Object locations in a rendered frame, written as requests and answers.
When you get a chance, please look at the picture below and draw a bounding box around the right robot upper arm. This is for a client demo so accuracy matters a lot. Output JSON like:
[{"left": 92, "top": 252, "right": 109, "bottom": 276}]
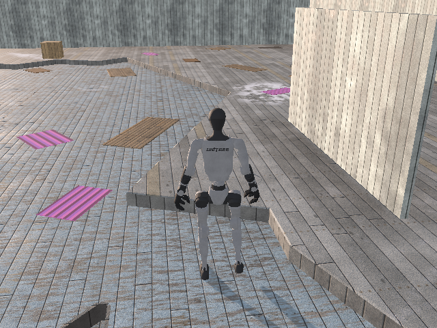
[{"left": 232, "top": 137, "right": 251, "bottom": 175}]

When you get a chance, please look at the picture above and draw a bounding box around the robot right hand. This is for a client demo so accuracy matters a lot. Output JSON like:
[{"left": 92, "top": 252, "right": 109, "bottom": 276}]
[{"left": 244, "top": 189, "right": 259, "bottom": 204}]

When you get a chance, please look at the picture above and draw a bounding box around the robot left hand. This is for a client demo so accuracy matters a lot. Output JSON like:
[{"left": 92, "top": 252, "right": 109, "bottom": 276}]
[{"left": 174, "top": 193, "right": 190, "bottom": 210}]

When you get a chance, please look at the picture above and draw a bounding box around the robot right thigh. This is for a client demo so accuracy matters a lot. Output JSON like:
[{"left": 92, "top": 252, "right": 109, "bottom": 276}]
[{"left": 227, "top": 190, "right": 242, "bottom": 230}]

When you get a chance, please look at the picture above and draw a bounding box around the left robot upper arm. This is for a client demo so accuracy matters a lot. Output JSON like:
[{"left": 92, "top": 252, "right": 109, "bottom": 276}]
[{"left": 184, "top": 138, "right": 203, "bottom": 176}]

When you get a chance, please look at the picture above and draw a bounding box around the robot left forearm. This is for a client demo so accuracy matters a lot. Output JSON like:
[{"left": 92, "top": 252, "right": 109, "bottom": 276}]
[{"left": 176, "top": 166, "right": 191, "bottom": 196}]

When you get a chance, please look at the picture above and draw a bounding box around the robot right forearm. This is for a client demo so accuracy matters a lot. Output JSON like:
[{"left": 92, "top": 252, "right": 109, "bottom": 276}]
[{"left": 244, "top": 164, "right": 258, "bottom": 192}]

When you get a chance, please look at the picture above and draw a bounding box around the robot left foot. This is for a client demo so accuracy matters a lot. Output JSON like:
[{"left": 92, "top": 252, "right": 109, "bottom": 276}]
[{"left": 199, "top": 263, "right": 209, "bottom": 280}]

